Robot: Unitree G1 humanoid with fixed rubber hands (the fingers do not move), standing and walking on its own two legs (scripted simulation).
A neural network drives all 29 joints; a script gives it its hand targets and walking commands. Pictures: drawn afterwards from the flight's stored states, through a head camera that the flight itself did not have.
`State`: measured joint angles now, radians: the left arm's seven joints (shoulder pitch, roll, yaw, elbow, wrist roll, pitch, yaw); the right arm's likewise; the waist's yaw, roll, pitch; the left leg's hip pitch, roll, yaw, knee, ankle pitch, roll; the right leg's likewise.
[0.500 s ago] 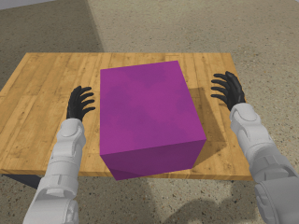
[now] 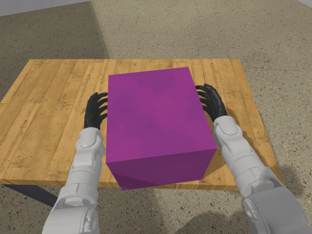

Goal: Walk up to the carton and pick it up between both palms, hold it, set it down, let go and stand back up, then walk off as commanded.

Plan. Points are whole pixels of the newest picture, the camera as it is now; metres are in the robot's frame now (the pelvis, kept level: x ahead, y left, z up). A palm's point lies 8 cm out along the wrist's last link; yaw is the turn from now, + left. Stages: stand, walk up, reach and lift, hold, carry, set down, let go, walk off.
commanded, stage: reach and lift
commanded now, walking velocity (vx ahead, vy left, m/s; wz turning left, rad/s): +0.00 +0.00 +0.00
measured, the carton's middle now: (155, 128) +0.38 +0.02 +0.03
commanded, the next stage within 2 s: none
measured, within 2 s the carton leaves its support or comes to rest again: leaves its support in 1.46 s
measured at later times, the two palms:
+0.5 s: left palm (97, 125) +0.38 +0.17 +0.06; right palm (216, 115) +0.39 -0.14 +0.07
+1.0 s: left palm (94, 131) +0.35 +0.17 +0.07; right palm (220, 123) +0.36 -0.14 +0.08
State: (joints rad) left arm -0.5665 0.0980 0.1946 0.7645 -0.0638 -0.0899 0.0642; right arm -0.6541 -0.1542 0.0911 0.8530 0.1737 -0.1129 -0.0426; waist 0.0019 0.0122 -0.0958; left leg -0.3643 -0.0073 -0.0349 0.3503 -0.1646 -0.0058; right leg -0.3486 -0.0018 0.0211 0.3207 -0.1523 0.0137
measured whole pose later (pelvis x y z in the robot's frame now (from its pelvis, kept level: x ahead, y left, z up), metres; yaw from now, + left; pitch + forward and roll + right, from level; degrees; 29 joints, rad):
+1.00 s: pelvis -0.02 +0.00 +0.00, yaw +0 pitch +1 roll +0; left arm -0.60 -0.02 0.40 0.89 0.16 -0.11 0.07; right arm -0.64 0.02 -0.29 0.92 -0.21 -0.10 -0.03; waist 0.00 0.01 -0.04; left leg -0.21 -0.01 -0.03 0.35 -0.17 -0.01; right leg -0.19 0.00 0.02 0.32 -0.15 0.01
